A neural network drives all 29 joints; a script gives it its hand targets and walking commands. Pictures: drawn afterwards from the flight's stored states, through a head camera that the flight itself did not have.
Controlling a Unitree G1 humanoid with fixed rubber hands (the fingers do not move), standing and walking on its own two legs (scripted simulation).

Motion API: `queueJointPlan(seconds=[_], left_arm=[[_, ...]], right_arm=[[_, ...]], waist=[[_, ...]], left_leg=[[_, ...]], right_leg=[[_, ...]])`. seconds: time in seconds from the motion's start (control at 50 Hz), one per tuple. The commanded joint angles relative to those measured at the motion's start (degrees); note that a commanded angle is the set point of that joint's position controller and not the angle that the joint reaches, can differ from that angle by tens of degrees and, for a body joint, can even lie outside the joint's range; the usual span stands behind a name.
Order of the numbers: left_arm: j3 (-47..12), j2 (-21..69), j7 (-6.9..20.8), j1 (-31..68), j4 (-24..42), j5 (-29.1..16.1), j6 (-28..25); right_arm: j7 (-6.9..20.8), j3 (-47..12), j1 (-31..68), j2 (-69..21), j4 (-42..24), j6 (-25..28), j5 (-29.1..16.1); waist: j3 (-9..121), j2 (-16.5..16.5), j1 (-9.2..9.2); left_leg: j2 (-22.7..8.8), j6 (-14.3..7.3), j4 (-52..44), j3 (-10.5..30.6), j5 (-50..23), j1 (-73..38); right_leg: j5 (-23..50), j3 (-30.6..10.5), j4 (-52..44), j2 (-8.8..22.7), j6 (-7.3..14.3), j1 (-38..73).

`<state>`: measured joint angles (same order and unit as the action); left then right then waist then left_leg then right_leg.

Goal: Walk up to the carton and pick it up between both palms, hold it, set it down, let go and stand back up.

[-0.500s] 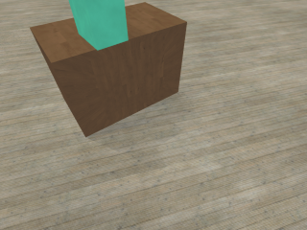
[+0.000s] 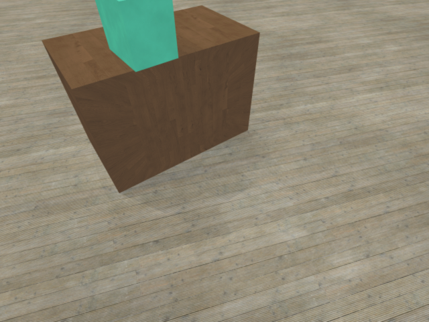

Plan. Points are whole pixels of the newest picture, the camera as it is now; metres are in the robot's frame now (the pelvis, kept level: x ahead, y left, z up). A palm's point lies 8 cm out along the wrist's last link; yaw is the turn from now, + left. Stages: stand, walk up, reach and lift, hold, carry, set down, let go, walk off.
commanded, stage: stand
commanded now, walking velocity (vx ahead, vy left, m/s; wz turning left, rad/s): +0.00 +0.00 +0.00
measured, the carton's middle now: (136, 23) +1.26 +0.40 +0.06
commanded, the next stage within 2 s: walk up in 0.16 s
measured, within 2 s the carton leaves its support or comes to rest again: neither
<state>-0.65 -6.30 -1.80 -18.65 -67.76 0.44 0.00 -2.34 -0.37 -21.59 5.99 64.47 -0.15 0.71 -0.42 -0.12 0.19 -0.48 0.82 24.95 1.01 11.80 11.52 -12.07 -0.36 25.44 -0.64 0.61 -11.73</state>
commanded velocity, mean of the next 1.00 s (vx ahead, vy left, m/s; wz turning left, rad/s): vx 0.00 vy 0.00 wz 0.00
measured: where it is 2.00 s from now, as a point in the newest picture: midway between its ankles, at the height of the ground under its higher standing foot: (175, 245)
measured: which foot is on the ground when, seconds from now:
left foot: down 0.00-0.40, up 0.42-0.68, down 0.70-1.00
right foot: down 0.00-0.70, up 0.72-1.00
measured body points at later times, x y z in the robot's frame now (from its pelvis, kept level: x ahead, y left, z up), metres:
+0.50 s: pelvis +0.02 +0.01 +0.00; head +0.01 +0.01 +0.45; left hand -0.02 +0.24 -0.15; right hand +0.01 -0.23 -0.15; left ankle +0.02 +0.14 -0.68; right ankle +0.02 -0.11 -0.74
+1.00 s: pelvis +0.18 +0.12 +0.00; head +0.19 +0.12 +0.44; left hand +0.27 +0.37 -0.12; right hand +0.14 -0.12 -0.14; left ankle +0.10 +0.21 -0.74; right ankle +0.32 +0.00 -0.70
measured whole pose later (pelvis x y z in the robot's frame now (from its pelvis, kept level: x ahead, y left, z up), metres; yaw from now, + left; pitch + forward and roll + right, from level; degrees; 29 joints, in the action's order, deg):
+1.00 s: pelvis +0.18 +0.12 +0.00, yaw +11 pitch -1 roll +1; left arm 0.9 -12.8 2.6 -14.1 -42.6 1.5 -1.7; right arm 0.1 2.2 -34.6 9.3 51.3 3.7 2.8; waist -1.5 1.6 -3.2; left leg 0.9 -2.0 24.8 -2.3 19.6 3.9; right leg -13.1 2.4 46.3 5.1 0.0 -31.2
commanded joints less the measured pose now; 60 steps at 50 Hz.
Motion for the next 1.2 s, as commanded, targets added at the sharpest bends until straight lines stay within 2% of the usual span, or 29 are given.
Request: queueJointPlan(seconds=[0.0,0.14,0.18,0.22,0.26,0.28,0.32,0.34,0.38,0.4,0.44,0.48,0.54,0.6,0.62,0.66,0.68,0.7,0.72,0.74,0.82,0.96,1.02,1.06,1.08,1.1,1.12,1.14,1.18], left_arm=[[0.0,-2.9,-0.4,-5.1,-0.4,0.2,-0.2],[0.5,-4.3,0.2,-3.3,2.0,0.4,-0.7],[0.6,-4.0,-0.2,-3.3,1.0,0.2,-0.6],[0.4,-3.3,-0.3,-2.1,1.7,0.1,-0.4],[0.3,-3.1,-0.3,-5.5,0.7,-0.3,-0.4],[0.7,-3.7,0.0,-3.5,1.2,-0.1,-0.2],[0.7,-3.4,-0.2,-4.9,1.0,-0.3,-0.4],[5.5,-12.4,-0.5,-7.7,6.7,2.2,-1.8],[7.6,-15.7,-1.4,-10.0,5.8,3.0,-2.5],[7.3,-14.1,-1.9,-8.2,5.9,3.5,-2.8],[6.5,-12.4,-1.8,-4.8,7.4,3.1,-3.6],[6.2,-12.2,-1.3,-0.3,9.1,3.3,-3.9],[6.5,-13.9,-0.4,0.6,10.4,3.4,-4.2],[7.2,-16.9,0.3,1.8,12.7,4.2,-3.7],[7.7,-18.1,0.5,2.1,12.8,4.2,-3.3],[5.7,-13.9,1.5,-0.8,14.1,3.4,-1.8],[3.4,-8.1,2.1,-0.4,16.8,3.1,-1.6],[2.7,-6.4,2.7,1.7,21.4,2.6,-1.5],[3.4,-10.0,2.8,3.7,23.8,1.6,-0.9],[3.5,-12.1,2.9,4.7,24.0,1.5,-1.0],[3.7,-13.4,3.7,-0.6,22.2,1.2,-2.2],[3.1,-10.0,4.4,7.0,30.8,1.0,-3.0],[3.6,-10.2,3.5,3.1,32.0,1.6,-3.9],[5.4,-12.4,2.7,-5.3,30.2,2.5,-4.5],[6.0,-14.2,2.2,-11.7,28.7,2.8,-4.8],[7.3,-19.0,1.5,-17.9,29.4,3.6,-5.1],[8.1,-23.3,0.9,-17.3,29.9,2.7,-4.4],[7.6,-22.2,0.4,-12.9,29.7,1.7,-3.9],[5.5,-19.1,0.3,-7.8,30.2,1.5,-4.2]], right_arm=[[0.3,0.7,-4.5,3.6,-1.0,0.6,0.1],[-0.3,0.6,-4.9,5.5,0.3,0.6,0.2],[-0.1,0.8,-5.5,4.4,-0.3,1.1,0.0],[0.1,1.1,-6.0,6.2,-0.7,0.7,-0.2],[-0.2,0.6,-2.0,4.2,-0.8,0.8,0.0],[-0.1,0.4,-4.2,3.8,-1.0,1.2,0.3],[0.1,0.6,-3.0,5.2,-0.8,1.4,0.1],[0.3,4.1,-5.7,11.0,-3.9,1.5,0.7],[0.9,4.0,2.0,7.5,-8.4,0.7,2.5],[1.2,3.7,2.0,5.6,-10.3,0.6,2.9],[2.3,4.8,-0.9,6.9,-11.0,0.2,3.4],[3.3,5.7,-7.9,6.4,-9.9,-0.3,3.2],[4.1,6.3,-6.9,6.6,-13.2,0.3,2.3],[4.0,6.7,-8.4,7.5,-14.8,0.7,1.7],[3.6,6.9,-12.8,7.8,-14.5,1.1,1.6],[2.5,8.2,-21.1,11.2,-11.6,2.1,2.4],[1.9,9.2,-25.4,14.9,-11.0,2.6,2.0],[1.1,8.7,-23.6,17.4,-12.9,2.8,2.5],[0.7,8.1,-18.8,19.2,-13.9,2.7,1.8],[0.8,7.4,-14.9,19.3,-15.5,2.8,1.6],[1.5,5.1,-11.5,12.6,-16.1,4.4,2.4],[2.1,5.8,-14.3,15.3,-17.0,5.0,1.7],[2.6,5.7,-13.1,15.9,-18.4,4.9,1.8],[2.8,5.1,-12.6,15.3,-19.6,4.4,1.5],[2.9,4.5,-13.5,13.4,-20.4,4.3,1.4],[2.9,3.5,-15.5,10.3,-22.6,4.0,0.6],[2.6,3.8,-16.3,10.9,-25.1,2.9,0.6],[2.3,4.6,-12.6,14.9,-25.6,1.8,2.1],[3.0,4.1,-7.6,13.0,-26.0,1.6,1.8]], waist=[[-6.3,1.6,-0.19],[-4.9,-2.8,0.06],[-3.0,3.1,-0.96],[-6.7,3.3,-1.43],[-5.7,2.1,1.12],[-3.8,3.2,-0.44],[-3.1,-1.6,1.19],[1.6,-0.7,2.24],[-7.7,7.4,5.61],[-10.5,4.5,4.75],[-11.3,1.1,2.09],[-9.4,6.1,-1.98],[-7.3,11.0,-1.72],[-8.5,11.6,-2.34],[-8.3,9.0,-3.30],[-5.7,-9.0,-5.67],[-3.9,-21.0,-7.63],[-6.3,-21.4,-6.39],[-10.6,-12.5,-4.77],[-14.5,-7.5,-2.87],[-9.9,-7.3,0.51],[-7.2,-4.7,-2.79],[-5.0,-6.6,-1.76],[-3.8,0.0,2.17],[0.7,3.6,4.87],[6.0,12.5,6.89],[6.0,14.4,5.41],[-1.4,6.4,4.45],[-10.0,3.1,3.01]], left_leg=[[-3.5,-2.4,-4.6,4.1,2.6,3.1],[-3.2,-2.2,-4.4,3.9,2.6,3.4],[-4.2,-2.4,-4.5,5.0,2.3,1.2],[-3.5,-2.0,-4.5,4.8,2.3,5.3],[-4.0,-2.0,-3.8,4.4,-0.4,1.7],[-3.9,-1.9,-4.2,4.9,0.5,2.0],[-4.1,-2.1,-4.7,4.9,1.3,2.7],[-1.7,-2.7,4.2,4.6,29.3,13.7],[-1.7,0.5,29.7,-2.0,20.2,32.5],[-5.5,0.6,33.5,1.0,17.3,35.3],[-7.4,0.6,36.3,3.7,11.0,30.0],[-6.6,1.3,35.6,0.8,8.2,23.8],[-5.8,1.5,25.7,-3.1,6.6,12.9],[-4.3,0.4,19.4,-7.8,10.0,5.1],[-4.4,-0.3,14.7,-9.7,9.9,1.0],[1.3,-0.9,8.0,-10.2,10.1,-10.3],[-5.9,-4.1,1.7,6.8,21.0,-12.3],[-15.8,-8.7,-11.5,31.3,34.7,-8.6],[-22.7,-13.8,-21.7,44.8,45.8,-1.1],[-23.3,-13.6,-22.5,43.5,45.4,1.5],[-13.3,-10.7,-13.7,14.3,10.8,2.1],[-10.7,-13.3,-9.6,6.8,3.3,0.4],[-10.7,-11.9,-3.9,5.4,-1.7,0.9],[-8.9,-10.3,6.9,5.0,-3.8,6.2],[-5.9,-9.0,19.3,3.3,-4.3,10.1],[0.0,-4.8,38.4,-1.6,6.9,17.3],[3.7,-2.3,47.7,-1.1,21.5,26.5],[-0.9,-2.2,53.0,3.0,18.0,29.5],[-2.9,-2.6,54.0,4.3,12.1,28.5]], right_leg=[[-3.4,-4.7,-6.7,4.0,0.9,-4.1],[-1.2,-5.8,-6.4,4.2,1.9,-3.0],[-0.8,-4.3,-5.2,3.4,1.5,-3.4],[-1.6,-5.1,-6.5,4.2,1.3,-3.9],[-2.4,-5.8,-7.0,4.2,1.6,-4.8],[-2.0,-5.2,-6.1,4.0,1.6,-3.0],[0.5,-5.3,-5.1,3.5,1.9,-1.4],[-28.3,-8.4,-3.6,6.6,4.3,8.9],[-39.0,-26.6,-15.5,23.3,11.2,11.8],[-36.2,-29.1,-15.6,27.4,14.2,9.3],[-34.5,-23.1,-18.2,24.1,12.5,0.4],[-28.9,-12.8,-18.2,18.8,10.1,-1.3],[-21.7,0.0,-15.0,13.2,8.4,-6.8],[-27.3,1.8,-11.9,14.9,9.0,-10.1],[-29.4,2.8,-7.1,15.2,9.3,-12.3],[-29.8,9.0,15.7,8.4,7.4,-16.6],[-25.2,9.9,36.9,3.4,4.8,-22.4],[-21.5,2.4,46.7,1.5,2.8,-31.3],[-19.1,-0.8,49.6,4.4,2.3,-33.7],[-13.5,-2.4,51.5,6.7,2.0,-34.9],[-3.3,-1.6,38.0,8.4,0.1,-24.3],[1.6,4.6,15.0,4.8,-0.9,-17.5],[4.3,6.0,9.5,3.3,0.4,-8.2],[2.1,8.1,7.2,0.4,1.6,3.1],[-0.8,4.8,7.4,2.0,2.7,12.4],[-13.8,-15.9,1.4,16.9,6.2,19.1],[-26.1,-41.2,-10.2,27.7,13.3,20.2],[-33.5,-44.7,-14.7,29.5,15.6,11.7],[-17.3,-25.5,-12.3,24.7,14.5,2.5]])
